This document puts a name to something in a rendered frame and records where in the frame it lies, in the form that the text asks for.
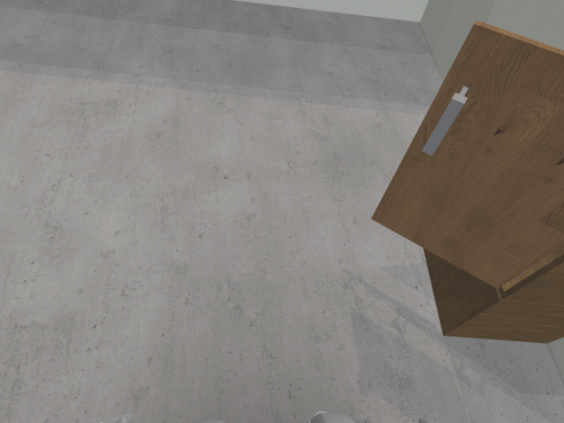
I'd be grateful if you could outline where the cupboard door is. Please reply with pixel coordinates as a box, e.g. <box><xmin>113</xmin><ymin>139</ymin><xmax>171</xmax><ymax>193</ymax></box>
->
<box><xmin>371</xmin><ymin>20</ymin><xmax>564</xmax><ymax>289</ymax></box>

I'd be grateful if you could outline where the handle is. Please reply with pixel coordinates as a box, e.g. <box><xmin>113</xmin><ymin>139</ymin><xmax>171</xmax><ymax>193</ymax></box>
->
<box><xmin>422</xmin><ymin>86</ymin><xmax>469</xmax><ymax>156</ymax></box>

